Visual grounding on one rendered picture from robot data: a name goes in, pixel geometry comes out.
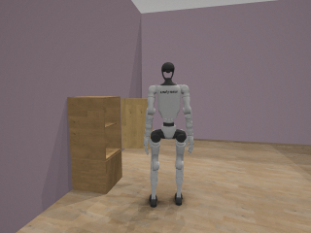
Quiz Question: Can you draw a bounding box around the robot right upper arm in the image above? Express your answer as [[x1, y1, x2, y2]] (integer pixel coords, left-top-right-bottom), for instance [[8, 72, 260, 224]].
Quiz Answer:
[[179, 84, 191, 115]]

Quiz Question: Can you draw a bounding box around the right robot thigh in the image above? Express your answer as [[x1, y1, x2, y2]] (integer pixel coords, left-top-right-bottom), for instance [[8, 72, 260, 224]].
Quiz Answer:
[[175, 129, 187, 170]]

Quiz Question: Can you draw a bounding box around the left robot forearm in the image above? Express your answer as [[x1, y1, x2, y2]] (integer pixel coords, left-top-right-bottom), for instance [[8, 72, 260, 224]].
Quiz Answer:
[[144, 108, 154, 137]]

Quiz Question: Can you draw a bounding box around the right robot forearm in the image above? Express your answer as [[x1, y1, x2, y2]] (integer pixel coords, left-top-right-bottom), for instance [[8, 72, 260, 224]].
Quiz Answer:
[[185, 108, 193, 136]]

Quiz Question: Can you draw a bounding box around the robot left upper arm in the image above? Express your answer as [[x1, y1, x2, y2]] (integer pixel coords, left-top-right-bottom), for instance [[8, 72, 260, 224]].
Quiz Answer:
[[147, 85, 157, 116]]

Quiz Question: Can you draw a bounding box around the robot right hand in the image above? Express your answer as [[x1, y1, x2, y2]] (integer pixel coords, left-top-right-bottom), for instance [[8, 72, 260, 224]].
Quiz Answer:
[[184, 135, 194, 154]]

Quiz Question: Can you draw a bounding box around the robot left hand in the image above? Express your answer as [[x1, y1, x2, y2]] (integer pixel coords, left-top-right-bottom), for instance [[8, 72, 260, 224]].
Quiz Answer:
[[144, 136, 153, 155]]

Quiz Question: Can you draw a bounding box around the cupboard door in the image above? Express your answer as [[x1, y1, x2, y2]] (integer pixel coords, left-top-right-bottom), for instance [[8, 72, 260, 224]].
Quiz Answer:
[[121, 98, 153, 150]]

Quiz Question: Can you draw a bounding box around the robot head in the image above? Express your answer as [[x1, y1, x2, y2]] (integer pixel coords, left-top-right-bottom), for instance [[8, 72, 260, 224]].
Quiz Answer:
[[161, 62, 176, 85]]

